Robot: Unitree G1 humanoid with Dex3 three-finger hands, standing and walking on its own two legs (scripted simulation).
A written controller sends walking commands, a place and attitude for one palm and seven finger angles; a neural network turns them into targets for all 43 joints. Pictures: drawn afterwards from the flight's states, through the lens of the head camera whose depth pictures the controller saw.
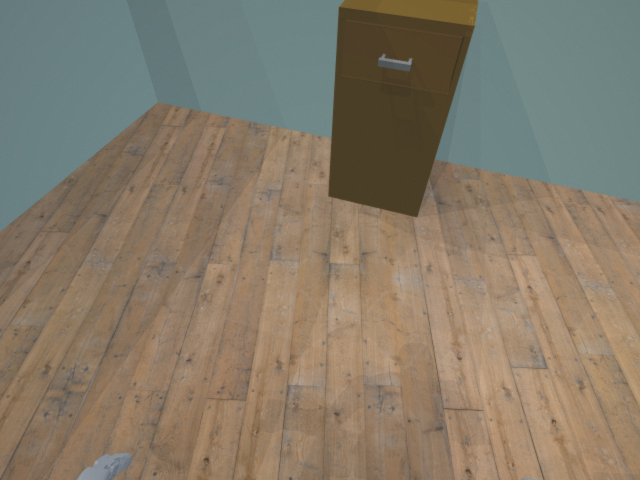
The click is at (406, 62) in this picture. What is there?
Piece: drawer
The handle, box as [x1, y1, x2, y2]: [378, 54, 411, 71]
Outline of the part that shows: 378,60 379,66 409,71 411,63 411,58 406,62 387,59 384,57 385,54 383,54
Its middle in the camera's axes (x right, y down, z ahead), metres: +0.25 -0.59 +1.28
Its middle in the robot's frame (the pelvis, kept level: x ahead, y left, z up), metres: +1.36 -0.19 -0.08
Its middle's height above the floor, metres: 0.69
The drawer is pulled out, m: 0.00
